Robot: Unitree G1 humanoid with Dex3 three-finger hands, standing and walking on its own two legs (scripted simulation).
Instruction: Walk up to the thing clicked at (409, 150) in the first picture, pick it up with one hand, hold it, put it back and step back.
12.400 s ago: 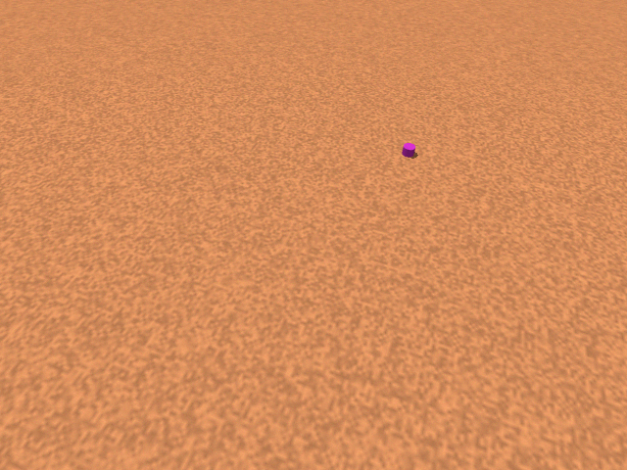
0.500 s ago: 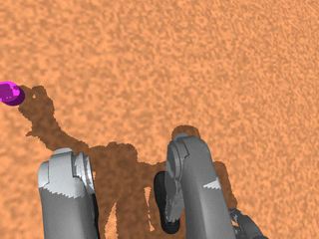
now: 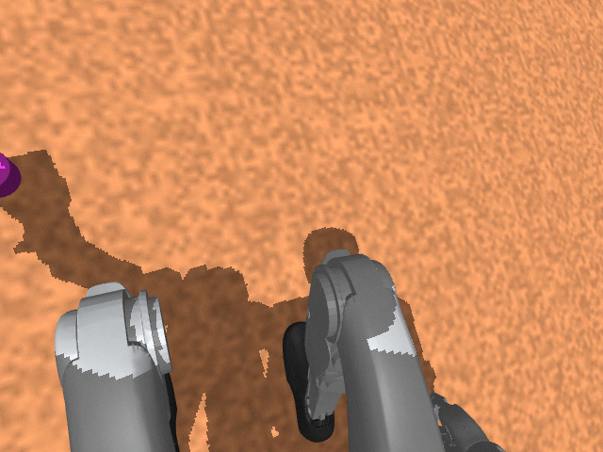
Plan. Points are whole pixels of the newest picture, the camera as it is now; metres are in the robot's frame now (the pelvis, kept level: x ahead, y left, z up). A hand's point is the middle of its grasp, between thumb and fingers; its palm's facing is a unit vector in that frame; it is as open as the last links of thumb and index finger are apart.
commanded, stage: rise first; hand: left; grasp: from above
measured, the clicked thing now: out of the picture +0.48 +0.36 -0.29
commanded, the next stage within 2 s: approach in 1.46 s
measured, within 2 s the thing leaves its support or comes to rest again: neither
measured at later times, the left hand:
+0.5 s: hand out of the picture +0.43 +0.40 -0.18, palm faces -0.46 -0.13 -0.88, open 14.0 cm
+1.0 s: hand out of the picture +0.43 +0.40 -0.17, palm faces -0.45 -0.13 -0.88, open 13.9 cm
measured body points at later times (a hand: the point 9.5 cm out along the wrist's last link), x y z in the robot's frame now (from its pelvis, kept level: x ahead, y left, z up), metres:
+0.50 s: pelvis +0.00 +0.00 +0.00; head +0.26 +0.11 +0.35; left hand +0.45 +0.40 -0.13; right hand +0.07 -0.27 -0.09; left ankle +0.07 +0.12 -0.28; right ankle +0.10 -0.13 -0.28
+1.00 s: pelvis -0.01 +0.00 -0.01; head +0.24 +0.12 +0.35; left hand +0.45 +0.41 -0.12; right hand +0.07 -0.27 -0.09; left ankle +0.07 +0.12 -0.28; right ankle +0.10 -0.13 -0.28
